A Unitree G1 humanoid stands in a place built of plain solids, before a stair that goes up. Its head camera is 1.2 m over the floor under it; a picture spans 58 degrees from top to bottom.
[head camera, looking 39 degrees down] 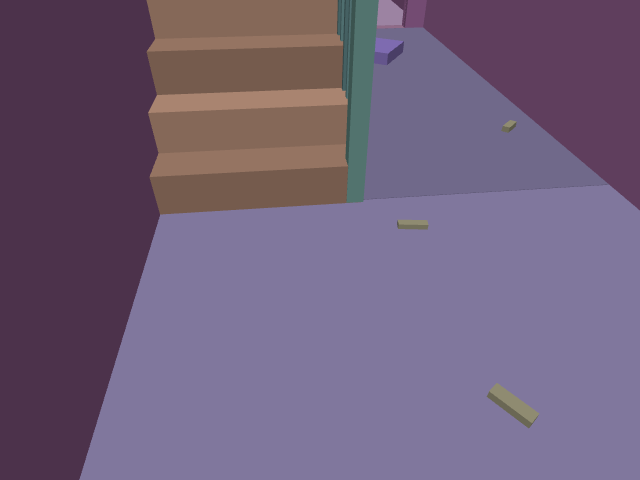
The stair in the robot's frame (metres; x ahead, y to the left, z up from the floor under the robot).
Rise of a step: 0.20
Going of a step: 0.22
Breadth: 0.97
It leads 6 degrees to the left of straight ahead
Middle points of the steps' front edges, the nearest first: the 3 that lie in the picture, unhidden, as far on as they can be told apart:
1.73 0.28 0.21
1.95 0.30 0.41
2.17 0.33 0.62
